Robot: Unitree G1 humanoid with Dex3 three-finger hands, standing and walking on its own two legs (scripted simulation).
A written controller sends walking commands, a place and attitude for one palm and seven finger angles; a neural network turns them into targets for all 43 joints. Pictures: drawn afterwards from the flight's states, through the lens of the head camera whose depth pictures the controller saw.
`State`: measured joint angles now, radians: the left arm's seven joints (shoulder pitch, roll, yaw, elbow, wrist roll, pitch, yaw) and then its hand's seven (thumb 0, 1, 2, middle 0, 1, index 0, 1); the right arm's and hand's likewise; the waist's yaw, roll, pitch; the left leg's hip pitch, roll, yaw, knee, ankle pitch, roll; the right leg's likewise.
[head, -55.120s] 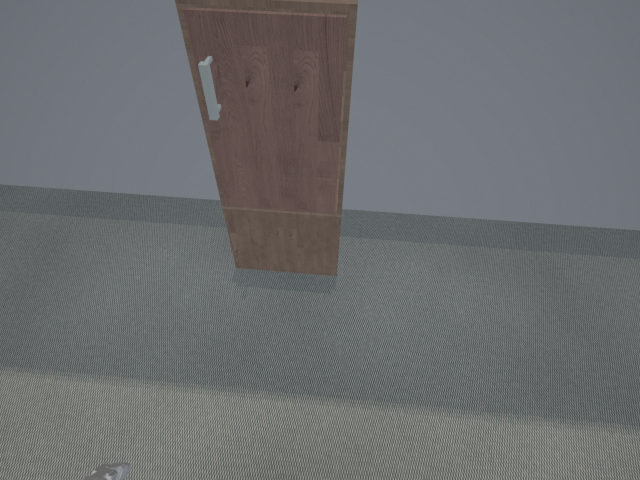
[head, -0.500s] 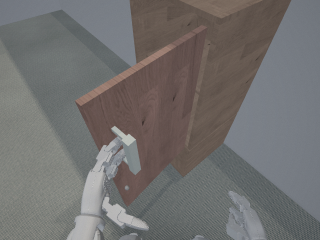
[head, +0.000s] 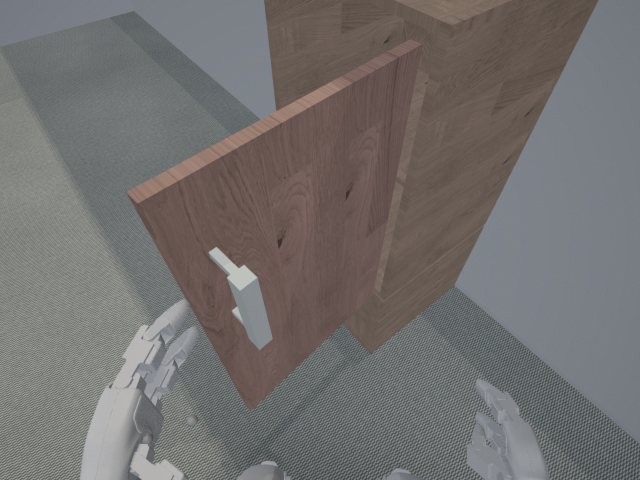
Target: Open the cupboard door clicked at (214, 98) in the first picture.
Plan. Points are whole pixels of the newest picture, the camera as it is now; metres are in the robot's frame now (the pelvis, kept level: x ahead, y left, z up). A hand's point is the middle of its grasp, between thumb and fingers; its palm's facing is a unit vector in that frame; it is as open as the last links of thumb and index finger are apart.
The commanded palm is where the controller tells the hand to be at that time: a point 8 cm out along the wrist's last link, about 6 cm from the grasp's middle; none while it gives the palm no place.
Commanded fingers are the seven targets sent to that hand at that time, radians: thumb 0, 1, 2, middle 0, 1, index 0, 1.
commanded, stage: slide the hand sideways off the handle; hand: left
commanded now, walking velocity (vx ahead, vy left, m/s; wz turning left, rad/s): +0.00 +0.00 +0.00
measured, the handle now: (241, 300) +0.30 +0.12 +0.09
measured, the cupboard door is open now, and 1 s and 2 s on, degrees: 97 97 97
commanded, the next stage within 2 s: draw the hand back to the body in 0.10 s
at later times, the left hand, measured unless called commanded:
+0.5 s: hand (140, 415) +0.17 +0.17 +0.12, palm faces +0.03 -1.00 -0.07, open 16.3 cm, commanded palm +0.13 +0.23 +0.13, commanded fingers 0.00 -0.50 0.30 -0.15 -0.30 -0.15 -0.30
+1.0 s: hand (45, 376) +0.18 +0.24 +0.17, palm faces +0.28 -0.89 -0.37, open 13.9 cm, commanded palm +0.13 +0.28 +0.19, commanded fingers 0.00 0.23 0.62 -0.18 -0.30 -0.18 -0.30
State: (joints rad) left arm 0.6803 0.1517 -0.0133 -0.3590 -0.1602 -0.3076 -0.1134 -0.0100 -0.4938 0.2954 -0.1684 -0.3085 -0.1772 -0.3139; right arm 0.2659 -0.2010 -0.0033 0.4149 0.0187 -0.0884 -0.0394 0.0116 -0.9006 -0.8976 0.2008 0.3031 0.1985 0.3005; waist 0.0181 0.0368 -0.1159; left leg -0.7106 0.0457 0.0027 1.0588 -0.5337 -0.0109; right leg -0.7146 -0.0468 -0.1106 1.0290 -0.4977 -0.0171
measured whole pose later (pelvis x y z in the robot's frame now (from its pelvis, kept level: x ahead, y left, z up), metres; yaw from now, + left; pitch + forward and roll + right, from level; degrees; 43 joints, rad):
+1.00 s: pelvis +0.00 +0.03 +0.05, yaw +0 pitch +0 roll -2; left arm 0.62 0.31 0.15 -0.49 -0.03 -0.03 0.12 -0.01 -0.09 0.47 -0.17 -0.30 -0.17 -0.30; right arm 0.27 -0.21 0.06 0.51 0.02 -0.16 -0.12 0.01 -0.90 -0.90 0.20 0.30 0.20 0.30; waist 0.05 0.06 -0.04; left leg -0.31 0.02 0.03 0.71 -0.39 0.02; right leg -0.30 -0.05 -0.09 0.65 -0.33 0.02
